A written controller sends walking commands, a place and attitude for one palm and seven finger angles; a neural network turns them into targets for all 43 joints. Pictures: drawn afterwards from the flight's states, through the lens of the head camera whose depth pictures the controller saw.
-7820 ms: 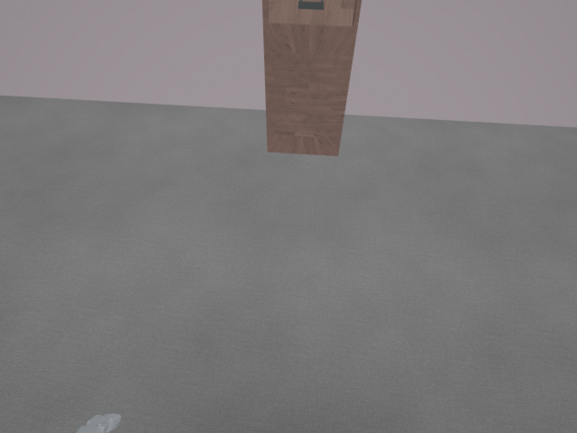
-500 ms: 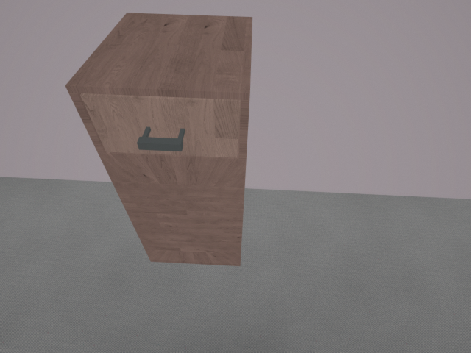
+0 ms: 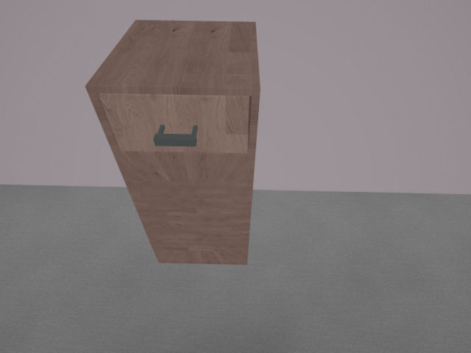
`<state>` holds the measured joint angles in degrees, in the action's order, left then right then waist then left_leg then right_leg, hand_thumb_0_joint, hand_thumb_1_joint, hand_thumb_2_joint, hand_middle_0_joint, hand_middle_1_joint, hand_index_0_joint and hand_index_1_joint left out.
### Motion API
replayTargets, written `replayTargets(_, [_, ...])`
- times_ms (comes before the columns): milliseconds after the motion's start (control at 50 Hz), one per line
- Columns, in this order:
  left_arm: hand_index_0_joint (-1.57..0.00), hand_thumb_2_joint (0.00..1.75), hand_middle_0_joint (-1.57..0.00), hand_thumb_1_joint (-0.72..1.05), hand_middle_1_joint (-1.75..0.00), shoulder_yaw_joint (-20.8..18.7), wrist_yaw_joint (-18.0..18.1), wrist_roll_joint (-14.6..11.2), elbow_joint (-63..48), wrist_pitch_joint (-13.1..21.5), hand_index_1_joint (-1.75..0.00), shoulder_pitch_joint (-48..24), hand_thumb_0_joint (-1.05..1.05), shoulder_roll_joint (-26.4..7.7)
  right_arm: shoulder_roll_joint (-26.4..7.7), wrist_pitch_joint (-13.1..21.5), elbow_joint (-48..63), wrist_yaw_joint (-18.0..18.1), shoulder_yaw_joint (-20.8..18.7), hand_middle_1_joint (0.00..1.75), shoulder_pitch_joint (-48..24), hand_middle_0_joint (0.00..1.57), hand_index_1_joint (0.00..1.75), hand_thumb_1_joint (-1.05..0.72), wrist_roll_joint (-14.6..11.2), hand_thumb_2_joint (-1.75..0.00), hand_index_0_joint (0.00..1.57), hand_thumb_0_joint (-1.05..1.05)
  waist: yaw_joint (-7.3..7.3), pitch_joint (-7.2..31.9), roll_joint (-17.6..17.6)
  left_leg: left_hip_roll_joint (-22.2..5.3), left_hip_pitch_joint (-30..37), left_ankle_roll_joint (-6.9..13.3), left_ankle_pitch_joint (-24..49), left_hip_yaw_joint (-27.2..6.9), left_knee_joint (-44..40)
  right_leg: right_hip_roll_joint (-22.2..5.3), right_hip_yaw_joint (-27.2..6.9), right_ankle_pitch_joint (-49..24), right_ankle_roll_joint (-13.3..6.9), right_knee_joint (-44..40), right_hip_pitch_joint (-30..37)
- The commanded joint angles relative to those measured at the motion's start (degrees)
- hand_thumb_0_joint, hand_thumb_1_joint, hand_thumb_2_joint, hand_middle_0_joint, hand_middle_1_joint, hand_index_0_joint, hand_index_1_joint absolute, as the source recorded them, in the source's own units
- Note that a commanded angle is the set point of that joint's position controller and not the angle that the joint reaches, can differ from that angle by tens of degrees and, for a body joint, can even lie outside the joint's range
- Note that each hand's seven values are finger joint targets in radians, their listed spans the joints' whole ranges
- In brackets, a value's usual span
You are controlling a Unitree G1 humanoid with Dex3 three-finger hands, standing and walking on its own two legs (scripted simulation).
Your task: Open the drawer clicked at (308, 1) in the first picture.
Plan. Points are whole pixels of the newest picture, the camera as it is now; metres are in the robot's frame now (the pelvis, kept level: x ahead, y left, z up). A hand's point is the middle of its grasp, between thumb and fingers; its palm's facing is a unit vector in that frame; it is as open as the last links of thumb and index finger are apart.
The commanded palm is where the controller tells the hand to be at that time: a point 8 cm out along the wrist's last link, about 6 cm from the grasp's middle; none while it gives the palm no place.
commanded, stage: look again from close up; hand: left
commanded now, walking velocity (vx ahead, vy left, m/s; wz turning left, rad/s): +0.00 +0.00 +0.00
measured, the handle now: (177, 134) +0.61 +0.19 +0.02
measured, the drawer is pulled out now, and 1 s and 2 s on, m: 0.00 0.00 0.00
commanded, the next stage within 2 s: shuffle to correct the standing spot in 0.02 s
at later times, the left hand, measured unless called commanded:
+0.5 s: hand out of the picture +0.01 +0.12 -0.18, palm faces +0.09 -0.99 -0.14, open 7.4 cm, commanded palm none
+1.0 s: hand (164, 339) +0.19 +0.16 -0.16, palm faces +0.03 -0.95 -0.30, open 7.4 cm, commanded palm none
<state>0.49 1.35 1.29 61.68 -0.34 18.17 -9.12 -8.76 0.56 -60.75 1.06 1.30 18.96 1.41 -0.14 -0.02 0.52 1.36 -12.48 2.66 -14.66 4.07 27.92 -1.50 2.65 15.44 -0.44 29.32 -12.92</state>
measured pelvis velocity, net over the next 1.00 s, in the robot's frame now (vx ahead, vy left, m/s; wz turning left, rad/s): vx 0.11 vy -0.04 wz -0.02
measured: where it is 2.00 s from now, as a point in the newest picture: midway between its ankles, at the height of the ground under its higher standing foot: outside the picture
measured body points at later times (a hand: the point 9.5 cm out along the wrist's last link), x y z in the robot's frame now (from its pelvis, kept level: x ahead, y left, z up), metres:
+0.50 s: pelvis +0.07 -0.02 -0.01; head +0.09 -0.02 +0.44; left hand +0.01 +0.18 -0.17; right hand +0.07 -0.24 -0.17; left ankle +0.02 +0.08 -0.71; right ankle +0.00 -0.12 -0.74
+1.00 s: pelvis +0.11 -0.04 -0.01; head +0.14 -0.07 +0.44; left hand +0.19 +0.21 -0.14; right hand +0.19 -0.27 -0.17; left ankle +0.13 +0.08 -0.74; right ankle +0.13 -0.14 -0.74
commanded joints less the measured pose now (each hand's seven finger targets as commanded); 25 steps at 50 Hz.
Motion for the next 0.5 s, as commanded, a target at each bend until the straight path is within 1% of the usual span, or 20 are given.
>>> replayTargets(0, [-0.20, 0.90, -0.20, 0.90, -0.30, -0.9, 0.2, -0.1, -1.6, 1.0, -0.30, 3.8, 0.00, -3.9, -6.5, 1.1, 2.4, 0.5, -1.6, 0.30, 1.5, 0.20, 0.30, -0.90, -0.3, -0.90, 0.20, 0.00, -0.91, -5.8, 0.4, -8.6, -7.8, 1.7, -12.4, -11.1, -13.1, -2.4, -3.1, 2.7, -1.8, -3.9, 0.3])
replayTargets(40, [-0.20, 0.90, -0.20, 0.90, -0.30, -0.8, 0.2, -0.3, -1.2, 1.3, -0.30, 4.2, 0.00, -3.6, -6.1, 1.3, 1.9, 0.6, -1.4, 0.30, 2.0, 0.20, 0.30, -0.90, -0.3, -0.90, 0.20, 0.00, -0.73, -4.5, 0.0, -8.0, -5.9, 1.5, -8.6, -10.1, -11.7, -3.0, -3.7, 0.9, -1.9, -4.4, 0.4])
replayTargets(100, [-0.20, 0.90, -0.20, 0.90, -0.30, -0.8, 0.2, -0.4, -0.7, 1.5, -0.30, 4.0, 0.00, -3.4, -5.2, 1.5, 0.8, 0.7, -1.3, 0.30, 2.7, 0.20, 0.30, -0.90, -0.4, -0.90, 0.20, 0.00, -0.55, -4.3, -0.1, -7.8, -4.8, 1.4, -4.2, -9.0, -10.5, -3.3, -4.3, -0.9, -1.9, -4.7, 0.4])
replayTargets(120, [-0.20, 0.90, -0.20, 0.90, -0.30, -0.8, 0.2, -0.3, -0.4, 1.6, -0.30, 4.6, 0.00, -3.5, -5.2, 1.5, 0.4, 0.6, -1.2, 0.30, 3.2, 0.20, 0.30, -0.90, -0.3, -0.90, 0.20, 0.00, -0.49, -3.3, -0.7, -7.6, -3.8, 1.4, -5.7, -8.5, -9.7, -3.4, -4.2, 1.4, -2.1, -4.4, 0.6])
replayTargets(140, [-0.20, 0.90, -0.20, 0.90, -0.30, -0.9, 0.1, -0.2, -0.2, 1.6, -0.30, 4.8, 0.00, -3.5, -5.3, 1.3, 0.2, 0.6, -1.4, 0.30, 3.6, 0.20, 0.30, -0.90, -0.3, -0.90, 0.20, 0.00, -0.29, -3.7, -1.1, -7.6, -3.7, 1.6, -8.4, -8.3, -9.2, -3.1, -4.2, 4.7, -2.3, -4.0, -0.3])
replayTargets(160, [-0.20, 0.90, -0.20, 0.90, -0.30, -1.0, -0.1, 0.0, -0.2, 1.5, -0.30, 4.8, 0.00, -3.6, -5.7, 1.2, -0.1, 0.5, -1.6, 0.30, 3.8, 0.20, 0.30, -0.90, -0.1, -0.90, 0.20, 0.00, -0.18, -4.3, -1.4, -7.9, -3.9, 1.9, -12.0, -8.8, -9.4, -2.7, -3.9, 8.3, -2.5, -3.5, -1.7])
replayTargets(180, [-0.20, 0.90, -0.20, 0.90, -0.30, -1.1, -0.2, 0.1, -0.1, 1.4, -0.30, 4.8, 0.00, -3.3, -5.8, 1.1, -0.1, 0.4, -1.8, 0.30, 3.9, 0.20, 0.30, -0.90, 0.0, -0.90, 0.20, 0.00, -0.09, -5.6, -0.3, -8.3, -5.1, 2.2, -15.4, -9.3, -10.1, -2.5, -3.6, 10.9, -2.7, -3.1, -2.6])
replayTargets(200, [-0.20, 0.90, -0.20, 0.90, -0.30, -1.2, -0.4, 0.2, -0.2, 1.4, -0.30, 5.1, 0.00, -3.2, -5.7, 1.0, 0.0, 0.4, -1.9, 0.30, 3.7, 0.20, 0.30, -0.90, 0.0, -0.90, 0.20, 0.00, -0.24, -6.4, -0.1, -8.5, -6.2, 2.6, -17.5, -10.0, -10.2, -2.2, -3.6, 12.1, -2.9, -2.8, -3.0])
replayTargets(260, [-0.20, 0.90, -0.20, 0.90, -0.30, -1.6, -0.8, 0.4, 0.0, 1.7, -0.30, 6.1, 0.00, -3.1, -5.7, 1.2, 0.1, 0.2, -2.3, 0.30, 3.5, 0.20, 0.30, -0.90, 0.0, -0.90, 0.20, 0.00, -0.30, -8.3, 1.1, -8.8, -7.3, 3.2, -18.6, -10.2, -9.3, -1.8, -4.0, 13.1, -3.6, -1.6, -4.3])
replayTargets(280, [-0.20, 0.90, -0.20, 0.90, -0.30, -1.8, -0.8, 0.4, 0.0, 1.9, -0.30, 6.4, 0.00, -2.9, -5.5, 1.3, 0.1, 0.2, -2.3, 0.30, 3.5, 0.20, 0.30, -0.90, 0.0, -0.90, 0.20, 0.00, -0.43, -8.9, 1.5, -8.8, -7.9, 3.3, -18.2, -10.0, -8.7, -1.9, -4.2, 12.8, -3.8, -1.4, -4.3])
replayTargets(300, [-0.20, 0.90, -0.20, 0.90, -0.30, -1.9, -0.9, 0.4, 0.3, 2.1, -0.30, 7.0, 0.00, -3.0, -5.2, 1.6, 0.2, 0.2, -2.3, 0.30, 3.4, 0.20, 0.30, -0.90, 0.0, -0.90, 0.20, 0.00, -0.63, -8.4, 1.0, -8.5, -8.0, 3.4, -15.6, -9.5, -7.2, -2.4, -5.0, 11.6, -4.1, -1.6, -3.5])
replayTargets(320, [-0.20, 0.90, -0.20, 0.90, -0.30, -1.9, -0.9, 0.4, 0.6, 2.5, -0.30, 8.0, 0.00, -3.1, -4.7, 1.9, 0.4, 0.2, -2.2, 0.30, 3.1, 0.20, 0.30, -0.90, -0.1, -0.90, 0.20, 0.00, -1.00, -7.8, -1.0, -7.6, -8.5, 3.1, -11.5, -7.9, -4.1, -3.1, -6.7, 9.7, -4.6, -2.5, -1.9])
replayTargets(340, [-0.20, 0.90, -0.20, 0.90, -0.30, -2.2, -0.8, 0.3, 1.2, 2.8, -0.30, 9.4, 0.00, -3.5, -4.0, 2.3, 0.7, 0.3, -2.0, 0.30, 2.5, 0.20, 0.30, -0.90, -0.2, -0.90, 0.20, 0.00, -1.43, -6.7, -3.8, -5.9, -9.6, 2.5, -6.5, -5.1, 0.5, -4.8, -9.2, 6.2, -5.4, -3.9, 1.0])
replayTargets(360, [-0.20, 0.90, -0.20, 0.90, -0.30, -2.5, -0.6, 0.2, 2.0, 3.0, -0.30, 11.0, 0.00, -4.5, -2.8, 2.5, 1.1, 0.2, -1.9, 0.30, 1.9, 0.20, 0.30, -0.90, -0.2, -0.90, 0.20, 0.00, -1.69, -6.5, -7.5, -3.8, -12.4, 1.6, -5.2, -1.9, 5.6, -7.2, -12.6, 3.6, -6.6, -6.0, 4.0])
replayTargets(380, [-0.20, 0.90, -0.20, 0.90, -0.30, -3.0, -0.3, 0.1, 2.8, 3.3, -0.30, 13.4, 0.00, -5.7, -1.8, 2.7, 1.6, 0.1, -1.7, 0.30, 1.1, 0.20, 0.30, -0.90, -0.2, -0.90, 0.20, 0.00, -2.24, -5.9, -11.7, -1.9, -16.7, 0.7, -6.2, 1.1, 12.0, -11.0, -17.3, -2.5, -8.5, -8.3, 8.3])
replayTargets(400, [-0.20, 0.90, -0.20, 0.90, -0.30, -3.4, -0.1, 0.1, 3.7, 3.7, -0.30, 16.1, 0.00, -6.4, -1.8, 2.8, 2.5, -0.1, -1.8, 0.30, -1.5, 0.20, 0.30, -0.90, 0.0, -0.90, 0.20, 0.00, -3.43, -5.9, -13.1, -1.8, -21.0, 0.2, -11.9, 2.1, 18.4, -14.8, -21.4, -11.7, -11.0, -10.5, 11.7])
replayTargets(420, [-0.20, 0.90, -0.20, 0.90, -0.30, -3.5, 0.2, 0.4, 4.3, 4.1, -0.30, 17.8, 0.00, -6.5, -1.9, 3.0, 3.7, -0.2, -1.9, 0.30, -4.5, 0.20, 0.30, -0.90, -0.1, -0.90, 0.20, 0.00, -4.48, -6.2, -11.3, -2.4, -25.9, 0.2, -16.5, 0.9, 24.0, -17.0, -23.2, -22.6, -13.4, -10.6, 15.1])
replayTargets(440, [-0.20, 0.90, -0.20, 0.90, -0.30, -3.7, 0.5, 0.8, 4.4, 4.4, -0.30, 18.2, 0.00, -6.2, -2.0, 3.2, 4.5, -0.3, -2.1, 0.30, -6.5, 0.20, 0.30, -0.90, -0.3, -0.90, 0.20, 0.00, -4.80, -5.9, -8.3, -3.3, -28.8, 0.5, -18.2, -0.4, 26.9, -18.3, -22.9, -29.7, -15.0, -9.9, 17.7])
replayTargets(460, [-0.20, 0.90, -0.20, 0.90, -0.30, -3.9, 0.8, 1.1, 4.3, 4.5, -0.30, 18.4, 0.00, -6.2, -1.6, 3.4, 4.8, -0.6, -2.2, 0.30, -7.5, 0.20, 0.30, -0.90, -0.4, -0.90, 0.20, 0.00, -4.81, -5.5, -6.2, -4.1, -29.5, 0.6, -19.2, -1.0, 26.9, -18.7, -21.6, -32.7, -15.5, -8.7, 19.0])
replayTargets(480, [-0.20, 0.90, -0.20, 0.90, -0.30, -3.8, 1.0, 1.2, 3.7, 4.5, -0.30, 16.2, 0.00, -6.4, -1.5, 3.6, 5.0, -0.8, -2.4, 0.30, -8.1, 0.20, 0.30, -0.90, -0.7, -0.90, 0.20, 0.00, -3.90, -5.3, -5.7, -5.2, -27.9, 0.9, -19.1, -2.5, 24.0, -18.0, -18.8, -32.7, -14.7, -7.5, 17.8])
